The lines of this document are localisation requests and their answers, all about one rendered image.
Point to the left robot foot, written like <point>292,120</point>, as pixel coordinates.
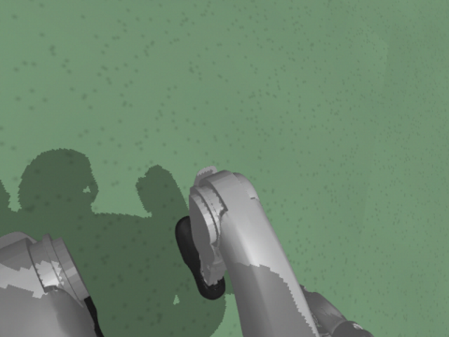
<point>91,307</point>

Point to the right robot arm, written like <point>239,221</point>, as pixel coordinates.
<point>350,329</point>

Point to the right robot hand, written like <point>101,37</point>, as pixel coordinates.
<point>326,316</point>

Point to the right robot foot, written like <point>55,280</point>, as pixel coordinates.
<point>190,255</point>

